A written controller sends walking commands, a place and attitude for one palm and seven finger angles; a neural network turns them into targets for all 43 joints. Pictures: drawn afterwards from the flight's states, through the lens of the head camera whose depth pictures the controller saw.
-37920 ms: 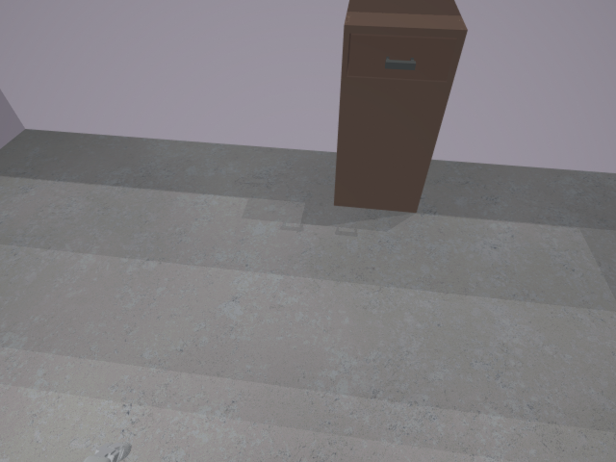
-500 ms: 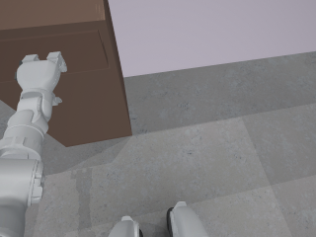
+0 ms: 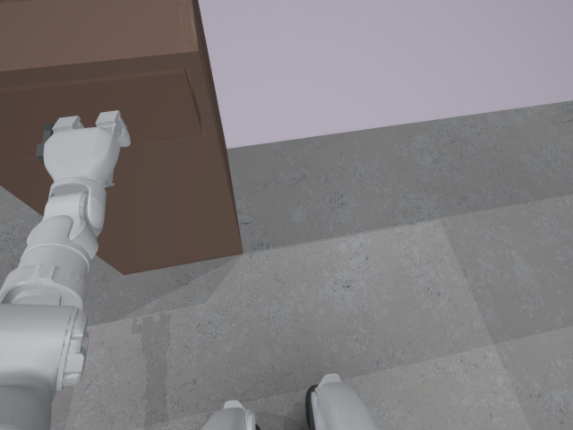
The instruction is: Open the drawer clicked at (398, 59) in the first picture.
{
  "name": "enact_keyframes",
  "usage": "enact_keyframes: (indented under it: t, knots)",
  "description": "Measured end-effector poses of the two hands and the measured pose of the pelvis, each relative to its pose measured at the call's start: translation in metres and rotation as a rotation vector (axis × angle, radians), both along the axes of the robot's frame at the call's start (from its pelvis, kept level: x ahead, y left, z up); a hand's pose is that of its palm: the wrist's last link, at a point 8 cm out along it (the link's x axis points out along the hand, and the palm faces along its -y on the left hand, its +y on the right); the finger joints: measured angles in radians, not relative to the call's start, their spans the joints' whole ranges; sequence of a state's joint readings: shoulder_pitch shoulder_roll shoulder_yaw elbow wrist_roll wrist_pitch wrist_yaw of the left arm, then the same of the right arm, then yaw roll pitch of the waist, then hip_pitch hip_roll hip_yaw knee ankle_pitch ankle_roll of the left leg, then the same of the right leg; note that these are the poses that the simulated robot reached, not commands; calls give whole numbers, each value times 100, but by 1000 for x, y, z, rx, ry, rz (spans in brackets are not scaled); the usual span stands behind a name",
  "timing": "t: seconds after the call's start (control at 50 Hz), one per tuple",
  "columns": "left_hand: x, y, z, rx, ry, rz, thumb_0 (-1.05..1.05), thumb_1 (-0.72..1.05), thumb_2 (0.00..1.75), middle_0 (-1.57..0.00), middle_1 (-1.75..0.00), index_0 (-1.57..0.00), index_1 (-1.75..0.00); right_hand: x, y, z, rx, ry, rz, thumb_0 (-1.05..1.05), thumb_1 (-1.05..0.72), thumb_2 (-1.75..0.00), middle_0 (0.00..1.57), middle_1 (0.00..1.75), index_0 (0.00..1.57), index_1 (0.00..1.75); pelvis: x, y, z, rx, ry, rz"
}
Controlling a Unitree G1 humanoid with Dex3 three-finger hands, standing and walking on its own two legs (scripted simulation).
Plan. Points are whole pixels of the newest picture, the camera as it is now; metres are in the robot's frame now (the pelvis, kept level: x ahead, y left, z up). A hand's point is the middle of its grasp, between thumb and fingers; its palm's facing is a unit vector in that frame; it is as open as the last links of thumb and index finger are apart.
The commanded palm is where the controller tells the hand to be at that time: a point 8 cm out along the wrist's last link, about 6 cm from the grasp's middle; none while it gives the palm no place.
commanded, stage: pull the drawer open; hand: left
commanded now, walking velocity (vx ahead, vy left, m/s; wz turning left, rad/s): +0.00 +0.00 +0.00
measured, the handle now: (78, 138) +0.54 +0.28 +0.01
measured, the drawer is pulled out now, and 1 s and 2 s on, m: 0.00 0.11 0.25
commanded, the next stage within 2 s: none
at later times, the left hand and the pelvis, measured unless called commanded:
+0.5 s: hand (102, 210) +0.43 +0.24 -0.01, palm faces -0.03 -0.03 -1.00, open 5.9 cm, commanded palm +0.39 +0.25 +0.04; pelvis +0.02 -0.01 +0.02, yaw +0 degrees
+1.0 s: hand (101, 242) +0.38 +0.23 -0.01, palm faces -0.02 -0.03 -1.00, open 5.9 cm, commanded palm +0.34 +0.25 +0.04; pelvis +0.01 -0.01 +0.02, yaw +0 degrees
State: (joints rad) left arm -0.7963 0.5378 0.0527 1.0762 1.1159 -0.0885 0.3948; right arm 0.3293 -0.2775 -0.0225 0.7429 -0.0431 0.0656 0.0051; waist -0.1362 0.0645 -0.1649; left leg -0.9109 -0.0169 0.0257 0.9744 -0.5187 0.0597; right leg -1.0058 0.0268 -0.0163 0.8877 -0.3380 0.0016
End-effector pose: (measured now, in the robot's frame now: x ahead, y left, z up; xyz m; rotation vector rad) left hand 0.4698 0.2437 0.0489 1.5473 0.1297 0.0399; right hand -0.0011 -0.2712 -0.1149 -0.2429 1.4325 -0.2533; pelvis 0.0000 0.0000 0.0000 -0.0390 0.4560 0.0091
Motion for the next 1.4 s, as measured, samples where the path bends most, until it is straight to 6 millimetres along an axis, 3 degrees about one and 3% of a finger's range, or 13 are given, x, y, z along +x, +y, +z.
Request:
enact_keyframes:
  t: [0.2,0.6,0.78,1.06,1.4]
  knots:
    - [-15,-2,-1,-5,-4,6,1,71,79,-32,-132,-34,-133,24,2,1,27,-34,2,1,-90,-90,20,30,20,30,11,0,7,2,-17,-9]
    - [-70,-9,-3,-2,-27,6,1,70,82,-32,-132,-35,-134,102,0,8,34,-205,85,1,-90,-90,20,30,20,30,16,-8,17,14,-83,0]
    - [-81,-10,-3,1,-22,9,1,70,80,-32,-132,-35,-134,106,-1,10,29,-243,79,1,-90,-90,20,30,20,30,12,-10,17,20,-96,-8]
    - [-115,-15,-4,-4,-39,9,1,70,82,-32,-132,-35,-134,100,2,11,39,-253,66,1,-90,-90,20,30,20,30,9,-9,21,23,-133,-13]
    - [-156,-22,-3,2,-41,39,1,71,80,-31,-130,-36,-134,139,8,24,52,-386,112,1,-90,-90,20,30,20,30,8,-12,24,27,-178,-4]
